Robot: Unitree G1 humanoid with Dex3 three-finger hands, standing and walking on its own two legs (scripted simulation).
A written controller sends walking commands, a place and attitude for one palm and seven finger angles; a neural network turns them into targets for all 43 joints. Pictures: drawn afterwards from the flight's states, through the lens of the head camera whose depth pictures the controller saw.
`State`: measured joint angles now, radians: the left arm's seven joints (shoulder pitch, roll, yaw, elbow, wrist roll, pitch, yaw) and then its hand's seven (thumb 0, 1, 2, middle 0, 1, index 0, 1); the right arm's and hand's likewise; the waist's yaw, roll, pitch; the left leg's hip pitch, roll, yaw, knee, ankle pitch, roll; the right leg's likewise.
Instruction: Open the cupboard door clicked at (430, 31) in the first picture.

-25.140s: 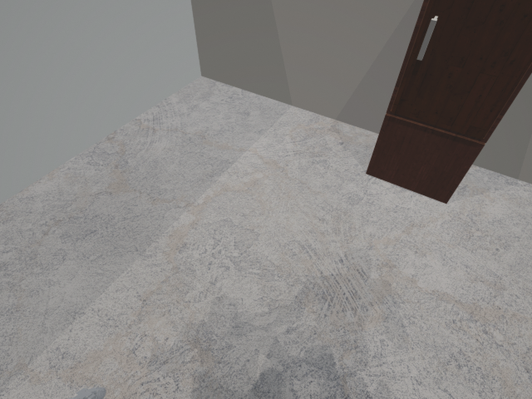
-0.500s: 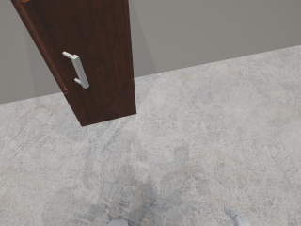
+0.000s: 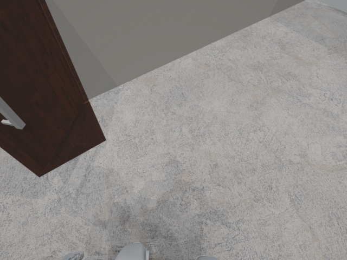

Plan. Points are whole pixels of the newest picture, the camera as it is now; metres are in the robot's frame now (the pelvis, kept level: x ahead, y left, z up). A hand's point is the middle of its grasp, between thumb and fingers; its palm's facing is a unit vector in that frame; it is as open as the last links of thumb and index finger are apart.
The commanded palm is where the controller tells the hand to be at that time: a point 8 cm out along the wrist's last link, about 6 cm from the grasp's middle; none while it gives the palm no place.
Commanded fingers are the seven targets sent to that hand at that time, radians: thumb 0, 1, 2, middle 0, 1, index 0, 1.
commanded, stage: walk to a spot facing it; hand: left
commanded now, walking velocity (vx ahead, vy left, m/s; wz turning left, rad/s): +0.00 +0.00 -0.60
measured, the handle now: out of the picture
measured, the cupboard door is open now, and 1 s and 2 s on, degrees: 41 41 41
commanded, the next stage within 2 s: turn to face it in 1.68 s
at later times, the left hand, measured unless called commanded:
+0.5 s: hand (127, 220) +0.22 +0.14 -0.16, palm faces -0.31 -0.92 -0.23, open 7.4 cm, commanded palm none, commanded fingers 0.00 0.90 0.90 -0.20 -0.30 -0.20 -0.30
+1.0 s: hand (191, 151) +0.45 -0.04 -0.15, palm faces -0.63 -0.76 -0.16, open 7.4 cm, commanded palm none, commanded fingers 0.00 0.90 0.90 -0.20 -0.30 -0.20 -0.30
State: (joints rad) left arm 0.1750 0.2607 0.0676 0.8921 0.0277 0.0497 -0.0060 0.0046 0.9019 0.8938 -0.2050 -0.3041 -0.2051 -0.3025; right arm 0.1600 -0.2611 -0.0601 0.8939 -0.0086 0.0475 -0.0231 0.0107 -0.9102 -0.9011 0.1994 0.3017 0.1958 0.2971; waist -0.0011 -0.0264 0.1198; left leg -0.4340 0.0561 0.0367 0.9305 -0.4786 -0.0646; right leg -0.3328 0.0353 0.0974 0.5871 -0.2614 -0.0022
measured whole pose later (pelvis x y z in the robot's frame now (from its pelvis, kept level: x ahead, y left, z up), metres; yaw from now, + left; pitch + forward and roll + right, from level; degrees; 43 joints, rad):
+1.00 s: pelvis +0.23 -0.10 +0.01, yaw -35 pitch +2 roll +0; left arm 0.05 0.21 0.07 0.93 0.03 0.02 -0.07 0.01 0.91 0.89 -0.20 -0.30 -0.20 -0.30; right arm 0.46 -0.15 -0.02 1.05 -0.05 -0.06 -0.01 0.01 -0.91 -0.90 0.20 0.30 0.20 0.30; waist -0.06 -0.01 0.08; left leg -0.04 0.14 0.27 0.39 -0.35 -0.07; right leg -0.51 -0.05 -0.13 0.70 -0.23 -0.03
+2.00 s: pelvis +0.54 -0.43 +0.01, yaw -43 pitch +1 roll -1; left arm 0.17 0.19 0.06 1.02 0.02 -0.05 0.01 0.00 0.93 0.89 -0.21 -0.30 -0.21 -0.30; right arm 0.28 -0.17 -0.04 1.05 -0.02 -0.01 0.00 0.01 -0.92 -0.90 0.20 0.30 0.19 0.30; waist -0.04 -0.02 0.05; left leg -0.44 0.09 0.10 0.82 -0.35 -0.05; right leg -0.21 -0.04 -0.18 0.46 -0.26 -0.03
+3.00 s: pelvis +0.58 -0.58 +0.00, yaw -5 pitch +1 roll +0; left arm 0.16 0.27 0.07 0.86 0.01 0.04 0.00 0.01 0.90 0.89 -0.20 -0.30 -0.20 -0.30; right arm 0.14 -0.23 -0.05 0.89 -0.03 0.06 0.01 0.01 -0.90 -0.90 0.20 0.30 0.20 0.30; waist 0.01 0.02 0.10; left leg -0.34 0.02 -0.10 0.59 -0.28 -0.05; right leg -0.36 -0.05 -0.03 0.71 -0.39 0.07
